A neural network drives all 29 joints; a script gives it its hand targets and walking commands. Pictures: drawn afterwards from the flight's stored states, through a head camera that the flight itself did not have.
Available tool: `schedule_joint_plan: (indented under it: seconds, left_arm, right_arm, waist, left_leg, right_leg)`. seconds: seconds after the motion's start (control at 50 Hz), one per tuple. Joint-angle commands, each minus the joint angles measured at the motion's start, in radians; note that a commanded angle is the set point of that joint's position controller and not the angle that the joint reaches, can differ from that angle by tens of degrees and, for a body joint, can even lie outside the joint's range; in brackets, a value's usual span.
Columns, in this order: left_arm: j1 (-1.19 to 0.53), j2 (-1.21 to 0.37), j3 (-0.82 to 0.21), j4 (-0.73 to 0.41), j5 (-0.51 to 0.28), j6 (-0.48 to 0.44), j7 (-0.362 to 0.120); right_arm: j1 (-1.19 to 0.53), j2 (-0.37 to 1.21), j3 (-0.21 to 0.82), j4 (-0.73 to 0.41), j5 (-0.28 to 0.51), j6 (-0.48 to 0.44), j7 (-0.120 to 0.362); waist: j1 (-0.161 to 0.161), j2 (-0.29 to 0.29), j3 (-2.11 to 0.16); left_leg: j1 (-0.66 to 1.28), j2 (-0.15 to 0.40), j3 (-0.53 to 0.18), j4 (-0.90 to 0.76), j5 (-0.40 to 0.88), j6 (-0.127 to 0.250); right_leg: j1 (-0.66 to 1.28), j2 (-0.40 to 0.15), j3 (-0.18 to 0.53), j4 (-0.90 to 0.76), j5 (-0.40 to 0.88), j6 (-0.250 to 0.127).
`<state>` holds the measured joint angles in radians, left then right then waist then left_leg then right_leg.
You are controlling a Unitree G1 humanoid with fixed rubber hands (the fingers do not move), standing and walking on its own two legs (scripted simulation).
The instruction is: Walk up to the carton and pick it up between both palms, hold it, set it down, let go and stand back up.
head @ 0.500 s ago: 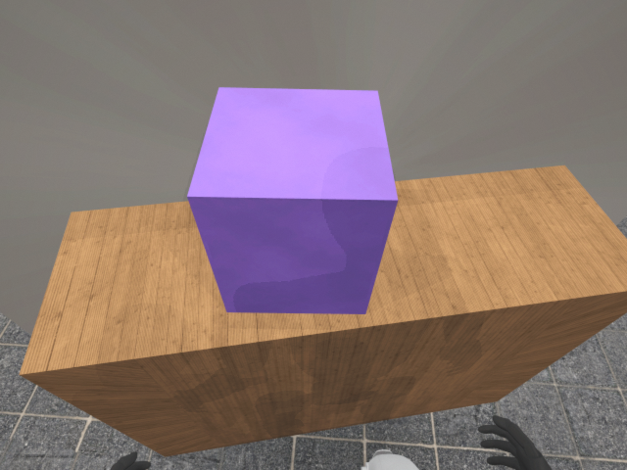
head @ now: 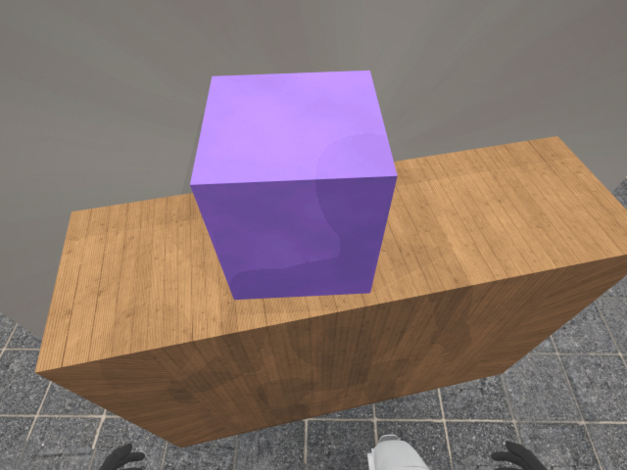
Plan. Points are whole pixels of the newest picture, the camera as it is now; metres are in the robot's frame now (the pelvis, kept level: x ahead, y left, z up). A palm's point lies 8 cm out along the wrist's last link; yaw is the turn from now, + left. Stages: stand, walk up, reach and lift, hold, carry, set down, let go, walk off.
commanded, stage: walk up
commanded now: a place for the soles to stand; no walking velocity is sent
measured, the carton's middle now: (297, 193) +0.48 +0.01 +0.07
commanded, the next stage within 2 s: stand in 0.68 s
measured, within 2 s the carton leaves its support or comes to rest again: neither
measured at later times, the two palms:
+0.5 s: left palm out of the picture +0.11 +0.24 -0.08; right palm out of the picture +0.05 -0.24 -0.10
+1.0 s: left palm out of the picture +0.08 +0.26 -0.11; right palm out of the picture +0.07 -0.24 -0.12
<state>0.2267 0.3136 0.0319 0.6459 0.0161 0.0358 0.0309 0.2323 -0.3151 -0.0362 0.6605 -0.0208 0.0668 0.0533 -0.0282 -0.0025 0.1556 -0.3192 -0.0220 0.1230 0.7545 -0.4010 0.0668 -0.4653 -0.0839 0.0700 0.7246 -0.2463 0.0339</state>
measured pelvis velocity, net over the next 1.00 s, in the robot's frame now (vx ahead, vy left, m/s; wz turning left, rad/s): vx -0.02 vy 0.01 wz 0.00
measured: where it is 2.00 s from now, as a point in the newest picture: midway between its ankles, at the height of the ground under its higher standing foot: outside the picture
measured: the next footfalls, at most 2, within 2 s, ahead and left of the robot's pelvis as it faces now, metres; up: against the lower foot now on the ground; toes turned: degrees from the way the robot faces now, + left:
right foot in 0.20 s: +0.06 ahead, -0.10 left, +0.00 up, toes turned -1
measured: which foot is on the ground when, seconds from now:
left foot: down 0.00-1.00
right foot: up 0.00-0.18, down 0.20-1.00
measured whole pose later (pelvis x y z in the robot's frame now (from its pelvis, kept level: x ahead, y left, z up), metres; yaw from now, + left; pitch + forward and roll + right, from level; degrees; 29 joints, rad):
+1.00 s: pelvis -0.02 +0.01 +0.01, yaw +0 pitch +0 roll +1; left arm 0.15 0.27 -0.03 0.78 -0.04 0.24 0.03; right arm 0.17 -0.21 -0.10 0.88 -0.08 -0.01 0.06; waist -0.02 0.00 0.10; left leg -0.35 -0.02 0.13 0.67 -0.32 0.06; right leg -0.39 0.00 -0.02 0.70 -0.30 -0.03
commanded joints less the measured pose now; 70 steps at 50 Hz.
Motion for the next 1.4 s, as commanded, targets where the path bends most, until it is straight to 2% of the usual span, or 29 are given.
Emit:
schedule_joint_plan:
  seconds: [0.0,0.04,0.1,0.14,0.16,0.18,0.2,0.22,0.24,0.28,0.34,0.4,0.54,0.64,0.74,0.86,0.88,0.9,0.92,0.94,1.0,1.02,1.06,1.1,1.14,1.18,1.26,1.3,1.38]
  left_arm:
    - [-0.002,0.116,0.059,-0.107,-0.005,-0.007,0.036]
    - [0.036,0.108,0.063,-0.075,-0.014,-0.025,0.039]
    - [0.030,0.074,0.046,-0.077,-0.010,-0.047,0.019]
    - [0.054,0.040,0.034,-0.066,-0.005,-0.056,0.004]
    - [0.072,0.053,0.037,-0.060,0.000,-0.060,0.000]
    - [0.075,0.097,0.043,-0.061,0.011,-0.063,-0.001]
    - [0.025,0.157,0.057,-0.072,0.006,-0.060,-0.003]
    - [-0.004,0.173,0.064,-0.050,0.000,-0.050,-0.007]
    - [-0.037,0.138,0.051,-0.043,-0.002,-0.047,-0.013]
    - [-0.021,0.077,0.028,-0.045,-0.014,-0.045,-0.022]
    - [-0.001,0.065,0.021,-0.017,-0.015,-0.055,-0.030]
    - [0.020,0.055,0.018,0.005,-0.016,-0.062,-0.032]
    - [0.052,0.047,0.019,0.053,-0.016,-0.068,-0.026]
    - [0.056,0.054,0.017,0.080,-0.012,-0.073,-0.022]
    - [0.074,0.053,0.014,0.100,-0.011,-0.072,-0.019]
    - [0.090,0.059,0.013,0.117,-0.014,-0.070,-0.016]
    - [-0.564,0.153,0.009,-0.107,-0.074,0.076,-0.005]
    - [-0.452,0.107,-0.028,-0.065,-0.068,0.167,0.023]
    - [-0.420,0.087,-0.030,-0.073,-0.052,0.235,0.019]
    - [-0.433,0.116,-0.037,-0.066,-0.084,0.277,0.010]
    - [-0.310,0.079,-0.003,-0.270,-0.068,0.409,0.013]
    - [-0.243,0.082,0.006,-0.295,-0.064,0.431,0.008]
    - [-0.073,0.076,0.053,-0.351,-0.032,0.440,-0.010]
    - [0.051,0.061,0.082,-0.413,0.007,0.433,-0.024]
    - [0.063,0.057,0.100,-0.391,0.040,0.420,-0.029]
    - [0.009,0.073,0.107,-0.338,0.054,0.399,-0.032]
    - [-0.126,0.094,0.095,-0.318,0.027,0.339,-0.029]
    - [-0.169,0.094,0.086,-0.355,0.008,0.302,-0.022]
    - [-0.178,0.097,0.075,-0.428,-0.030,0.216,-0.011]
  right_arm:
    - [0.011,-0.216,-0.071,-0.110,-0.005,-0.033,-0.025]
    - [-0.002,-0.178,-0.058,-0.100,-0.020,-0.027,-0.039]
    - [0.007,-0.136,-0.040,-0.076,-0.015,-0.029,-0.047]
    - [-0.004,-0.126,-0.029,-0.062,0.000,-0.032,-0.046]
    - [0.008,-0.111,-0.019,-0.057,0.009,-0.036,-0.044]
    - [0.050,-0.085,-0.010,-0.055,0.018,-0.045,-0.041]
    - [0.096,-0.051,0.000,-0.056,0.026,-0.047,-0.037]
    - [0.125,-0.062,-0.008,-0.031,0.022,-0.036,-0.046]
    - [0.120,-0.069,-0.015,-0.017,0.014,-0.034,-0.048]
    - [0.089,-0.097,-0.020,-0.011,0.012,-0.052,-0.043]
    - [0.096,-0.113,-0.024,0.011,0.022,-0.077,-0.039]
    - [0.085,-0.100,-0.019,0.021,0.026,-0.086,-0.043]
    - [0.098,-0.080,-0.022,0.046,0.028,-0.082,-0.048]
    - [0.103,-0.068,-0.020,0.065,0.028,-0.082,-0.051]
    - [0.107,-0.070,-0.020,0.082,0.029,-0.079,-0.058]
    - [0.122,-0.071,-0.016,0.109,0.027,-0.079,-0.062]
    - [-0.541,-0.020,-0.112,-0.020,-0.079,-0.163,-0.025]
    - [-0.415,-0.030,-0.120,0.064,-0.104,-0.154,0.006]
    - [-0.396,-0.041,-0.123,0.066,-0.104,-0.141,0.026]
    - [-0.378,-0.064,-0.139,0.053,-0.059,-0.118,0.042]
    - [-0.163,-0.043,-0.120,-0.037,0.012,-0.062,0.027]
    - [-0.097,-0.040,-0.122,-0.038,0.024,-0.051,0.020]
    - [0.011,-0.073,-0.099,-0.066,0.076,-0.049,0.000]
    - [0.064,-0.095,-0.057,-0.089,0.122,-0.059,-0.011]
    - [0.048,-0.104,-0.027,-0.091,0.131,-0.066,-0.015]
    - [0.007,-0.068,-0.012,-0.122,0.107,-0.073,-0.027]
    - [-0.038,0.060,-0.005,-0.205,0.059,-0.080,-0.044]
    - [-0.037,0.105,0.000,-0.257,0.061,-0.081,-0.040]
    - [0.007,0.151,0.004,-0.337,0.066,-0.105,-0.050]
  waist:
    - [-0.046,0.159,-0.096]
    - [-0.028,0.140,-0.121]
    - [-0.006,0.088,-0.205]
    - [0.033,0.067,-0.225]
    - [0.045,0.051,-0.232]
    - [0.038,-0.009,-0.255]
    - [-0.002,-0.103,-0.245]
    - [0.002,-0.119,-0.221]
    - [-0.012,-0.125,-0.183]
    - [0.015,-0.095,-0.153]
    - [0.020,-0.055,-0.128]
    - [0.028,-0.002,-0.130]
    - [0.024,0.040,-0.099]
    - [0.019,-0.012,-0.096]
    - [0.017,0.010,-0.093]
    - [0.017,-0.029,-0.123]
    - [0.009,0.005,-0.127]
    - [0.015,0.020,-0.015]
    - [0.022,0.001,-0.088]
    - [0.004,-0.057,-0.178]
    - [0.013,0.006,-0.376]
    - [0.009,0.020,-0.416]
    - [0.007,0.004,-0.503]
    - [0.013,0.017,-0.466]
    - [0.012,0.024,-0.374]
    - [0.024,0.002,-0.254]
    - [0.049,-0.011,-0.079]
    - [0.056,0.014,-0.066]
    - [0.044,0.049,-0.120]
  left_leg:
    - [-0.007,0.381,-0.488,-0.473,0.230,0.147]
    - [0.109,0.319,-0.357,-0.365,0.493,0.148]
    - [0.167,0.277,-0.305,-0.314,0.478,0.110]
    - [0.111,0.267,-0.263,-0.260,0.478,0.063]
    - [0.066,0.255,-0.238,-0.228,0.470,0.030]
    - [-0.004,0.222,-0.207,-0.178,0.414,-0.016]
    - [-0.054,0.120,-0.137,-0.144,0.165,-0.079]
    - [0.099,0.090,-0.139,-0.134,-0.008,-0.083]
    - [0.147,0.098,-0.153,-0.198,0.017,-0.077]
    - [0.143,0.122,-0.176,-0.313,0.102,-0.051]
    - [0.078,0.177,-0.221,-0.401,0.105,-0.027]
    - [0.065,0.187,-0.222,-0.440,0.095,-0.032]
    - [0.057,0.186,-0.211,-0.479,0.010,-0.035]
    - [0.089,0.172,-0.182,-0.452,0.065,-0.030]
    - [0.114,0.171,-0.181,-0.446,0.107,-0.025]
    - [0.146,0.164,-0.165,-0.427,0.140,-0.024]
    - [-0.204,0.118,-0.094,-0.265,-0.064,-0.057]
    - [-0.330,0.143,-0.100,-0.298,-0.251,-0.040]
    - [-0.314,0.145,-0.085,-0.284,-0.218,-0.034]
    - [-0.199,0.127,-0.123,-0.208,-0.184,-0.092]
    - [-0.045,0.137,-0.106,-0.176,-0.107,-0.101]
    - [-0.008,0.150,-0.111,-0.174,0.045,-0.099]
    - [0.187,0.123,-0.140,-0.157,0.524,-0.133]
    - [0.277,0.096,-0.137,-0.184,0.711,-0.153]
    - [0.289,0.060,-0.104,-0.210,0.655,-0.147]
    - [0.250,0.025,-0.069,-0.242,0.497,-0.125]
    - [0.127,0.025,-0.044,-0.334,0.225,-0.081]
    - [0.101,0.038,-0.042,-0.364,0.173,-0.067]
    - [0.121,0.047,-0.045,-0.393,0.160,-0.056]
  right_leg:
    - [-0.079,0.102,-0.002,0.345,-0.374,-0.057]
    - [-0.089,0.087,-0.006,0.319,-0.339,-0.058]
    - [0.034,0.064,-0.035,0.079,-0.236,-0.040]
    - [0.223,0.060,-0.053,-0.215,0.001,-0.049]
    - [0.316,0.041,-0.001,-0.285,0.113,-0.064]
    - [0.401,-0.053,0.161,-0.312,0.159,-0.104]
    - [0.361,-0.179,0.347,-0.333,0.121,-0.175]
    - [0.166,-0.203,0.314,-0.326,0.011,-0.238]
    - [0.095,-0.157,0.265,-0.348,-0.088,-0.217]
    - [0.107,-0.059,0.145,-0.348,-0.084,-0.136]
    - [0.178,-0.004,0.075,-0.283,-0.021,-0.090]
    - [0.216,0.002,0.066,-0.268,0.025,-0.085]
    - [0.194,0.009,0.048,-0.289,-0.002,-0.070]
    - [0.173,0.002,0.064,-0.314,0.015,-0.069]
    - [0.161,0.004,0.069,-0.325,0.040,-0.071]
    - [0.165,-0.008,0.084,-0.335,0.042,-0.073]
    - [0.119,0.063,-0.112,-0.109,-0.199,-0.093]
    - [0.196,0.080,-0.119,-0.039,-0.216,-0.097]
    - [0.240,0.078,-0.127,-0.012,-0.200,-0.095]
    - [0.110,0.034,-0.123,0.008,-0.205,-0.100]
    - [0.139,0.044,-0.089,-0.020,-0.040,-0.115]
    - [0.170,0.070,-0.106,-0.015,0.106,-0.122]
    - [0.272,0.117,-0.118,-0.049,0.379,-0.099]
    - [0.301,0.121,-0.122,-0.134,0.447,-0.075]
    - [0.281,0.111,-0.112,-0.198,0.434,-0.071]
    - [0.268,0.092,-0.088,-0.262,0.373,-0.064]
    - [0.260,0.049,-0.018,-0.354,0.085,-0.047]
    - [0.274,0.030,0.009,-0.381,-0.011,-0.051]
    - [0.304,0.007,0.030,-0.399,0.003,-0.048]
